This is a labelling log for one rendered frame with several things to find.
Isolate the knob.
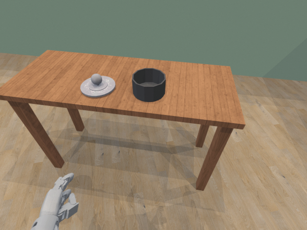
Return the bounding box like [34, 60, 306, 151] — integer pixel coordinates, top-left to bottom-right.
[91, 74, 102, 85]

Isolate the table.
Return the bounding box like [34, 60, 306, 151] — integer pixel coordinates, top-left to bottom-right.
[0, 50, 246, 191]

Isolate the pot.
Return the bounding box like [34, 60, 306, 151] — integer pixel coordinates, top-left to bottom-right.
[132, 68, 166, 102]

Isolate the lid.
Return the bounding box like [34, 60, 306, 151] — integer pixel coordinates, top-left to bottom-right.
[80, 76, 116, 97]

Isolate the left robot forearm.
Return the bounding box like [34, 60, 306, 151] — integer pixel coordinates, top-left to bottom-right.
[30, 215, 59, 230]

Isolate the robot left hand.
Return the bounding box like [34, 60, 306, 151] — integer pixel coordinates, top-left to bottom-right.
[39, 173, 79, 223]

